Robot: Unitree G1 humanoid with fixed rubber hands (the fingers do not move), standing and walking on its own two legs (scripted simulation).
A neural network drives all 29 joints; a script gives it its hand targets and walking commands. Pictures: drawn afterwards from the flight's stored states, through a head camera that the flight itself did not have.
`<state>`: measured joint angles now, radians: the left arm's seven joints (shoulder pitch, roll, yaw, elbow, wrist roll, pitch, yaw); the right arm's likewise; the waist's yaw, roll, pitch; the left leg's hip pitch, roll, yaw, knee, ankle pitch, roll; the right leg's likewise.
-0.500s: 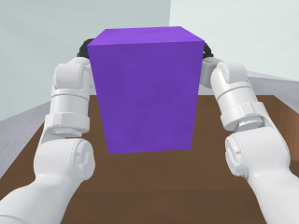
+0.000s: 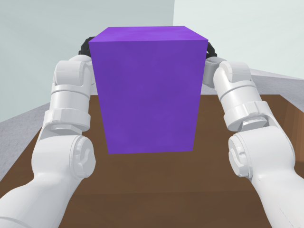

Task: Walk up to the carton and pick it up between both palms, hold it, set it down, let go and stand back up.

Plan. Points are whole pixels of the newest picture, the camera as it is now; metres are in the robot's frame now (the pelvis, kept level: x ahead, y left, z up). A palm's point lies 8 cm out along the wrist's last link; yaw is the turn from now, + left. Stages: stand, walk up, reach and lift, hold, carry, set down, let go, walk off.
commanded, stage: hold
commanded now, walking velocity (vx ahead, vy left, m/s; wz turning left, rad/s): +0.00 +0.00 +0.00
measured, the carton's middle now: (148, 86) +0.37 -0.01 +0.28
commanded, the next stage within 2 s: none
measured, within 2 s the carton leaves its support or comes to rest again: neither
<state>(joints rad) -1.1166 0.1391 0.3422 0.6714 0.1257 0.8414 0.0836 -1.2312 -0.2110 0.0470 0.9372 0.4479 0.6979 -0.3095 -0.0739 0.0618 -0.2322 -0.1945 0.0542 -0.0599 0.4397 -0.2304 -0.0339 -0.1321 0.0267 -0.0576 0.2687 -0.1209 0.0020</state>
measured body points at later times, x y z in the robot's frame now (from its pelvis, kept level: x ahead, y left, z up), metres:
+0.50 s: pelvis +0.00 +0.00 +0.00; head -0.10 +0.01 +0.44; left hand +0.39 +0.15 +0.33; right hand +0.38 -0.15 +0.33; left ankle +0.00 +0.13 -0.75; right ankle +0.02 -0.12 -0.75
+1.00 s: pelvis +0.00 +0.00 +0.00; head -0.10 +0.01 +0.44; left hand +0.39 +0.15 +0.33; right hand +0.38 -0.15 +0.32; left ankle +0.00 +0.13 -0.75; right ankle +0.02 -0.12 -0.75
